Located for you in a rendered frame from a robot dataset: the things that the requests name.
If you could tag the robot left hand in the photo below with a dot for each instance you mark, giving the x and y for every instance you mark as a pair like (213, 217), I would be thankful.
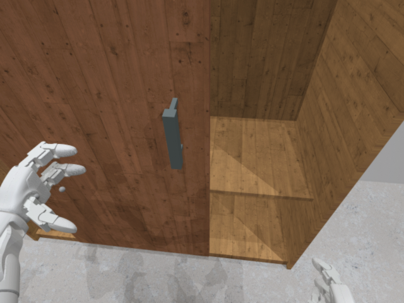
(22, 182)

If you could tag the left robot forearm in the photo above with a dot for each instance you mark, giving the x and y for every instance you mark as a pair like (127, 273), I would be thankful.
(12, 231)

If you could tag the handle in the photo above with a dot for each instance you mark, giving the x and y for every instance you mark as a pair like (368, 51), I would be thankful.
(172, 134)

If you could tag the robot right hand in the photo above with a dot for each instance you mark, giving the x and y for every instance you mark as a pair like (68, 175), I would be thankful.
(332, 289)

